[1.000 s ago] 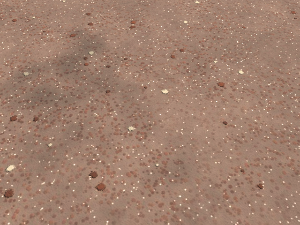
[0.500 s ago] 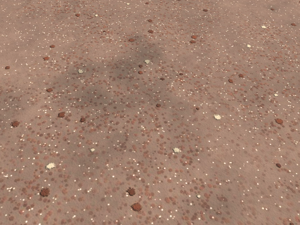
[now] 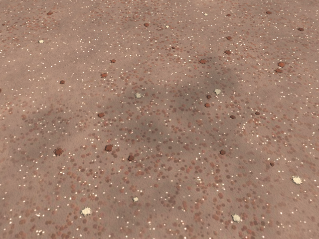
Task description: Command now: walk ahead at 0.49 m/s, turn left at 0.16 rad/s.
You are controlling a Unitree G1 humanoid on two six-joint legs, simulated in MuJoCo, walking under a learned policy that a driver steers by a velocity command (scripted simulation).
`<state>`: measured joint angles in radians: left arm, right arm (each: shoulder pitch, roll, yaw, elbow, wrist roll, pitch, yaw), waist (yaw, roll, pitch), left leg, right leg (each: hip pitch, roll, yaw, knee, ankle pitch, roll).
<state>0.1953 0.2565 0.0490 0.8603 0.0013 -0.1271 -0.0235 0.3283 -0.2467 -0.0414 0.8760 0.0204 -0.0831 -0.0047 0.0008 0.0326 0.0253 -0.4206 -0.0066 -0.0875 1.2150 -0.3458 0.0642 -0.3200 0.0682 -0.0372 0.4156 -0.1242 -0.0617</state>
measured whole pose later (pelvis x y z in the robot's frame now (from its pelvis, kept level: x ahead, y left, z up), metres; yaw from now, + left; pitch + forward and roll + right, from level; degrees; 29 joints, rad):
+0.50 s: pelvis +0.28 +0.07 +0.00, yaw +0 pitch +2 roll +0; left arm 0.31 0.28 0.03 0.92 -0.02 -0.10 -0.01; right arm 0.19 -0.25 -0.04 0.78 0.00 -0.10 0.03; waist 0.02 -0.03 0.01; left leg -0.35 -0.03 0.04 0.47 -0.16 0.06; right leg -0.41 -0.04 0.02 1.15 -0.36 -0.04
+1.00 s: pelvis +0.55 +0.02 -0.01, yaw +0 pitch +2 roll +1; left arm 0.07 0.25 0.04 0.79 -0.01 -0.10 -0.04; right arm 0.38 -0.26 -0.04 0.94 0.02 -0.08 0.00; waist -0.04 0.01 0.03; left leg -0.20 -0.01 -0.04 0.99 -0.49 0.04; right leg -0.47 0.01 -0.05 0.57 -0.15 -0.06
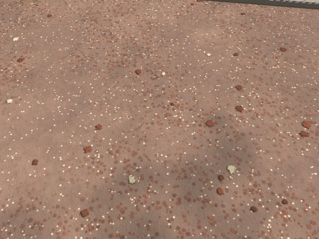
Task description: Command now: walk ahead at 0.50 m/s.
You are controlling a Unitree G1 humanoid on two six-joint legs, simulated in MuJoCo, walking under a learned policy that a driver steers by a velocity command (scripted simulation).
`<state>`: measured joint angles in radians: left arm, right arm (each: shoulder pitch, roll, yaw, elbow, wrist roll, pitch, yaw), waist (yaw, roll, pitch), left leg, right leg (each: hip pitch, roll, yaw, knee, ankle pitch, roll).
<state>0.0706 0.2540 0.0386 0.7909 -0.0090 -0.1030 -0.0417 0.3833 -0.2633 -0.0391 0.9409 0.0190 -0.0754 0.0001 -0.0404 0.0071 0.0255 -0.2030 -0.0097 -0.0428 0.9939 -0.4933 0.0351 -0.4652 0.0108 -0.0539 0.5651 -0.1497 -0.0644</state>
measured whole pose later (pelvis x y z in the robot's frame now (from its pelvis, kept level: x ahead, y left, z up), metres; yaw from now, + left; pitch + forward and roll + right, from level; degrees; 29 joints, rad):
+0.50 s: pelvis +0.27 +0.04 +0.00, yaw -3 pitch +3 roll -1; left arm 0.42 0.27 0.05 0.97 -0.01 -0.05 0.01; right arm 0.01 -0.23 -0.04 0.76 0.00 -0.11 0.03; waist 0.08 0.00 0.02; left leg -0.49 0.03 0.02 0.51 -0.06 0.05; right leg -0.01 0.00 0.01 0.49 -0.45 -0.02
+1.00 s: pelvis +0.49 +0.00 -0.01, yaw -19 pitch +2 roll +2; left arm 0.10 0.27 0.08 0.71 0.00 -0.02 -0.03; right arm 0.19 -0.28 -0.08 0.88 0.00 -0.04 -0.04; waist -0.02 -0.01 0.06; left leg -0.17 0.07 0.20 0.79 -0.50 -0.04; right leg -0.51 0.01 -0.04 0.59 -0.12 -0.09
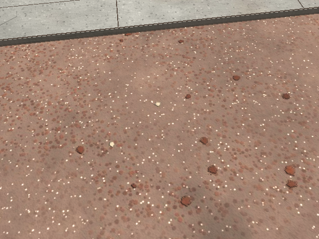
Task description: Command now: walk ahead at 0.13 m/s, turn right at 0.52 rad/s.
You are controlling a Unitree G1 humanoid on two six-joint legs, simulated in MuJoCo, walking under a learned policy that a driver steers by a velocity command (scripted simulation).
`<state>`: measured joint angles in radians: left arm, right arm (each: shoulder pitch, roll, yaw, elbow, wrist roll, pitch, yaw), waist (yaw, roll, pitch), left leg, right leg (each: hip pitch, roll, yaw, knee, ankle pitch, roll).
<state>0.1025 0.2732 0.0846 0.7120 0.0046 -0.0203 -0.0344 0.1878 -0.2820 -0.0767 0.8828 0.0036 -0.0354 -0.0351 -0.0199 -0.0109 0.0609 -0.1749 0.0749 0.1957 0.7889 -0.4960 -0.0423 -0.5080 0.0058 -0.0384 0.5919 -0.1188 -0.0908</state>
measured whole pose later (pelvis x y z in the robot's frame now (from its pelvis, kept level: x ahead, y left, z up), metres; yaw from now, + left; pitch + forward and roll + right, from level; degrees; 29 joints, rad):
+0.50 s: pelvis +0.08 +0.02 +0.02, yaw -6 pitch +1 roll +0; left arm 0.15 0.22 0.04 0.77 0.02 0.00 0.01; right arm 0.22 -0.24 -0.05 0.91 -0.02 -0.01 -0.02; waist 0.00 -0.02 0.00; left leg -0.27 0.04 -0.02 0.54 -0.30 -0.04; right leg -0.34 0.07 0.04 0.51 -0.18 -0.04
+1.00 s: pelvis +0.11 +0.04 +0.02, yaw -6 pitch -1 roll +0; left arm 0.15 0.22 0.05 0.94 0.00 0.01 0.03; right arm 0.19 -0.23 -0.03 1.00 -0.01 -0.02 -0.03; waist -0.01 0.00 0.04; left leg -0.17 0.01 0.00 0.52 -0.33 -0.01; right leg -0.26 0.04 0.06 0.53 -0.24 -0.01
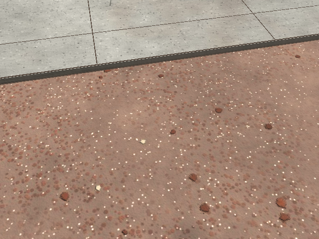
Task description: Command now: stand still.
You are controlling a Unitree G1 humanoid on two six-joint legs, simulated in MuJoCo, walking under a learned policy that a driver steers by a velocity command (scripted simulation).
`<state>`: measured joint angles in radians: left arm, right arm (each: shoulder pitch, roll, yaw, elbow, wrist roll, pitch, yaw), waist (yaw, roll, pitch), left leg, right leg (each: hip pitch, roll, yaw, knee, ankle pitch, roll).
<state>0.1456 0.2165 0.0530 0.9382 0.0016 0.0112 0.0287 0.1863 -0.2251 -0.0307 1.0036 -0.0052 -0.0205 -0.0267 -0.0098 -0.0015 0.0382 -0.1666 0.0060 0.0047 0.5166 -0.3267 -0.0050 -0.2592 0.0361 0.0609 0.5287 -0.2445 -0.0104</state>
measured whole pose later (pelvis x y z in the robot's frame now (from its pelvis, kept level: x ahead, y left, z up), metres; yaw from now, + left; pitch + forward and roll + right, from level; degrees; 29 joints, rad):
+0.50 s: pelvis +0.00 +0.01 +0.00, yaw +0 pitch -2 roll +0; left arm 0.15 0.21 0.04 1.09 0.00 0.01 0.04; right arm 0.26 -0.20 -0.01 1.08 -0.01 -0.02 -0.03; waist 0.00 0.00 0.04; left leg -0.15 -0.01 0.01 0.49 -0.31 0.01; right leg -0.25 0.02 0.07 0.50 -0.22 0.00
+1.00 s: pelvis +0.00 +0.02 +0.00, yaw +0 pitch -1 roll +0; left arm 0.18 0.19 0.03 1.13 0.00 0.01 0.04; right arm 0.31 -0.18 0.00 1.09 0.00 -0.03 -0.03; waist 0.00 0.00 0.04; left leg -0.16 -0.02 0.01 0.48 -0.30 0.02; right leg -0.25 0.01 0.07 0.48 -0.22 0.02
